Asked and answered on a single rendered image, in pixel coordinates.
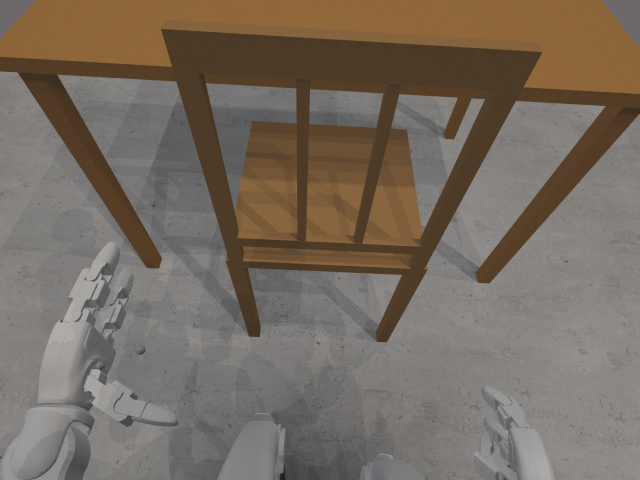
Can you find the left robot forearm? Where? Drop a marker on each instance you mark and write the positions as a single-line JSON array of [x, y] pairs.
[[53, 445]]

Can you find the left robot thigh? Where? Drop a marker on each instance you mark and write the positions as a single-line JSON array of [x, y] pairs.
[[258, 453]]

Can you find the robot thigh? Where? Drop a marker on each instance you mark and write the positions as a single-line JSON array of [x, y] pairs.
[[389, 469], [258, 453]]

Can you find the table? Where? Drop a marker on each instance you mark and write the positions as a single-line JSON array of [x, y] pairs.
[[587, 58]]

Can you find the right robot hand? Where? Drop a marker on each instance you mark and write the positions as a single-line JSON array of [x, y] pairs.
[[521, 447]]

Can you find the right robot thigh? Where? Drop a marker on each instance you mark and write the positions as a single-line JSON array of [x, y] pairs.
[[389, 469]]

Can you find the left robot hand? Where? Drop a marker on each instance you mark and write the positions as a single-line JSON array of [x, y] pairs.
[[83, 337]]

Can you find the chair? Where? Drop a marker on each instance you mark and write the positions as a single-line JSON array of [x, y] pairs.
[[337, 198]]

